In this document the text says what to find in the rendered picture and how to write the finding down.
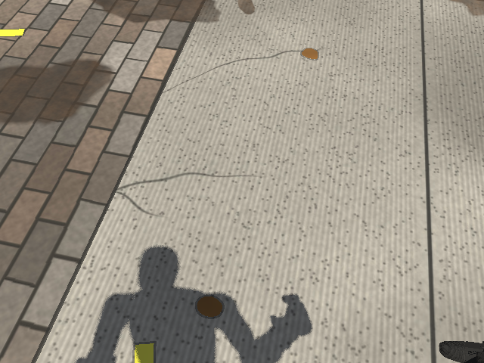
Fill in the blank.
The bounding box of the robot right hand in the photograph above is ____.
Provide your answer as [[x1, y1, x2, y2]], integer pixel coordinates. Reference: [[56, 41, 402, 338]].
[[439, 341, 484, 363]]

